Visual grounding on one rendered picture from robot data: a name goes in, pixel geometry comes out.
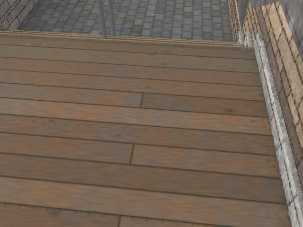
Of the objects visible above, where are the stairs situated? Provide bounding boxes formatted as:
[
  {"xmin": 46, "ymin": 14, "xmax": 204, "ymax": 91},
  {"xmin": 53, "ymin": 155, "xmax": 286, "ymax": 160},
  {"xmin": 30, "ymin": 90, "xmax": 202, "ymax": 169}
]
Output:
[{"xmin": 0, "ymin": 29, "xmax": 244, "ymax": 46}]

